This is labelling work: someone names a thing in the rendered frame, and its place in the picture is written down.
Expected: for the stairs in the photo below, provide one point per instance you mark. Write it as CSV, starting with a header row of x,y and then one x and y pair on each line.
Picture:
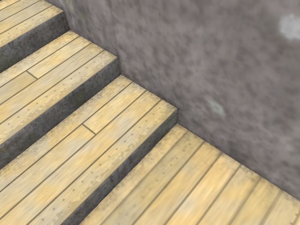
x,y
71,125

